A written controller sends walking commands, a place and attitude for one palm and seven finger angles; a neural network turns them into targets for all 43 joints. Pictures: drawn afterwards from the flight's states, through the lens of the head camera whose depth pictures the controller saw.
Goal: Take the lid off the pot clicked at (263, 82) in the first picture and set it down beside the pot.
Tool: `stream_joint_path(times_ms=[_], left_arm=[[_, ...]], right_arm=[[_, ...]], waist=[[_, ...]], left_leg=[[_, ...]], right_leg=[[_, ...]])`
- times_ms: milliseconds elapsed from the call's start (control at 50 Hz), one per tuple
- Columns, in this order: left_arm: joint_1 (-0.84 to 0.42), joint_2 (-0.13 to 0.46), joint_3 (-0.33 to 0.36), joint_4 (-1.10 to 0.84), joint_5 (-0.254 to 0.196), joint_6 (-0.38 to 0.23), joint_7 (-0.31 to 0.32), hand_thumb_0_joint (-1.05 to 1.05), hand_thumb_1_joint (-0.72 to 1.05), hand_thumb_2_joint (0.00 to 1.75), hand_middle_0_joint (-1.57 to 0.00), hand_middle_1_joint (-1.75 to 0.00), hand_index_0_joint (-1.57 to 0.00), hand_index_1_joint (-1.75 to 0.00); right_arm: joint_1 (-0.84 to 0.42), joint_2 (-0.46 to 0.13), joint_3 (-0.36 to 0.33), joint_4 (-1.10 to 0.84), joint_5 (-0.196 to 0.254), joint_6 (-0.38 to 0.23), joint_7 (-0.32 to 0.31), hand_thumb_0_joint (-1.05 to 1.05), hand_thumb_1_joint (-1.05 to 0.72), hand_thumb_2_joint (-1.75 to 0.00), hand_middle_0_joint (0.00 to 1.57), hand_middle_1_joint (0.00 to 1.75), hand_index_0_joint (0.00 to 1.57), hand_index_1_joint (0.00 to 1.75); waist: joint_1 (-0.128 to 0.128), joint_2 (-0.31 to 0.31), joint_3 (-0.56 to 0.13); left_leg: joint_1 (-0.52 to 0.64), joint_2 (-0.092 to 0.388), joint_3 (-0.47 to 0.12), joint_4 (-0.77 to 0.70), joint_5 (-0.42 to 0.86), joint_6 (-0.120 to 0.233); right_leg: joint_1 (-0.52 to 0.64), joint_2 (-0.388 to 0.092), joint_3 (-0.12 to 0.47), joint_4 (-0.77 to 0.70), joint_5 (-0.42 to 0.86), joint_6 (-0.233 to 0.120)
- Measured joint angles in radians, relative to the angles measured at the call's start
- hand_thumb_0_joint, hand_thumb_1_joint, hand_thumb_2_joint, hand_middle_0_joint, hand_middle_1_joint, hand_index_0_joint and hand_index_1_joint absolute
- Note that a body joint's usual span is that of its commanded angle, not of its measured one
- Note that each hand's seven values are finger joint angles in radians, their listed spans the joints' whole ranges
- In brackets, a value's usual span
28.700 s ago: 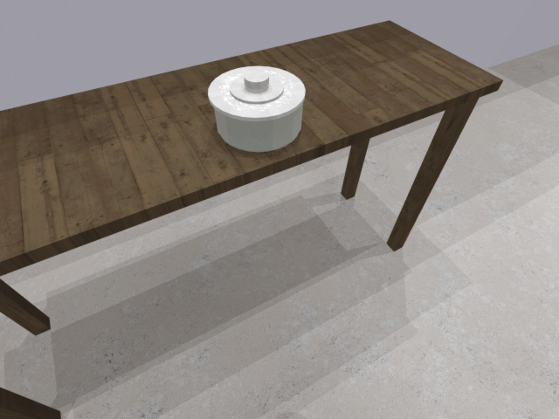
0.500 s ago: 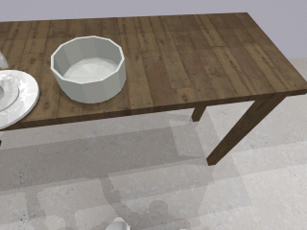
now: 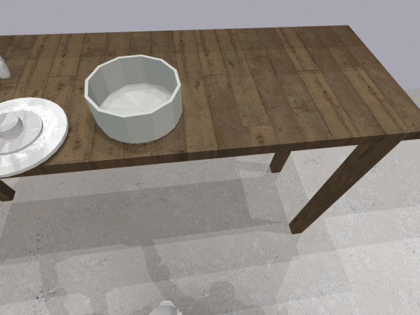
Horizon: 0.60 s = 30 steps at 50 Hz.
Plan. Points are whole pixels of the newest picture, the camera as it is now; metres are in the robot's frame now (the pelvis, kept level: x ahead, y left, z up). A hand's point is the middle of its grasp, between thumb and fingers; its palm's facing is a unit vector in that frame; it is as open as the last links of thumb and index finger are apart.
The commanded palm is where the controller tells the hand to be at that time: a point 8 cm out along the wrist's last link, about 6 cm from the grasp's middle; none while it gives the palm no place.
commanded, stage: raise the empty hand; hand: left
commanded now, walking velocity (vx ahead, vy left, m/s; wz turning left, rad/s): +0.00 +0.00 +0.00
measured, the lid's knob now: (6, 124) +0.45 +0.38 +0.09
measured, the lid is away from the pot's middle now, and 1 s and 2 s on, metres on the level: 0.24 0.24 0.24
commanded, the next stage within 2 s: draw the hand back to the body in 0.86 s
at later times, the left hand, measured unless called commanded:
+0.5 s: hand out of the picture +0.45 +0.36 +0.24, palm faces -0.25 -0.11 -0.96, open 11.0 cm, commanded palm +0.46 +0.36 +0.30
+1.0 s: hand out of the picture +0.46 +0.36 +0.26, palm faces -0.24 -0.11 -0.96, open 11.1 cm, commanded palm +0.46 +0.36 +0.33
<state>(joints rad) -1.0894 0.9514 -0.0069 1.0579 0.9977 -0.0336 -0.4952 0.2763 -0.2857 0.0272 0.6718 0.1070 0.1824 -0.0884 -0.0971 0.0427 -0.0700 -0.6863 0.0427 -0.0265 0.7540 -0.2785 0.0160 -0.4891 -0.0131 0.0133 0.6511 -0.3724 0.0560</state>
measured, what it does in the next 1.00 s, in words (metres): stands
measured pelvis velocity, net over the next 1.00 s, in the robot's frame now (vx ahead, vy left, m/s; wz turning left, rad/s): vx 0.01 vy -0.01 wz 0.01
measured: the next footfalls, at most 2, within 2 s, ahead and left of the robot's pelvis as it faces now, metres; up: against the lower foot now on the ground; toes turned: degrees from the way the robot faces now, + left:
none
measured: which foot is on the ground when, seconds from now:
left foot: down 0.00-1.00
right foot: down 0.00-1.00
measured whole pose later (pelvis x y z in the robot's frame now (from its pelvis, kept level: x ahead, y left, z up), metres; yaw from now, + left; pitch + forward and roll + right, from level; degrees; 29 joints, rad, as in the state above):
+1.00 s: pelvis +0.01 -0.01 +0.01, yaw +1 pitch +11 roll -2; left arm -1.29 0.99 -0.08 1.10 1.05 0.08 -0.55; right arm 0.27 -0.30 0.04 0.69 0.11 0.17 -0.05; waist -0.10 0.04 -0.05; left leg -0.58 0.03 -0.03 0.64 -0.25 0.00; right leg -0.39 -0.02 0.01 0.56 -0.35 0.05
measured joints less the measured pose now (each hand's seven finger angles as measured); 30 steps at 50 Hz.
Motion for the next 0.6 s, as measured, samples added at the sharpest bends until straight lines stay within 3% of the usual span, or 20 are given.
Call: stream_joint_path(times_ms=[600], left_arm=[[-0.161,0.022,-0.06,0.034,0.029,0.075,-0.038,0.0,-0.1,0.85,-0.46,-0.68,-0.46,-0.67]], right_arm=[[0.01,-0.009,0.008,0.015,0.004,-0.011,0.021,0.01,-0.9,-0.9,0.2,0.3,0.2,0.3]], waist=[[-0.011,0.002,0.01]], left_leg=[[0.074,-0.008,0.004,-0.076,0.029,-0.003]], right_leg=[[0.069,-0.009,0.0,-0.068,0.026,-0.003]])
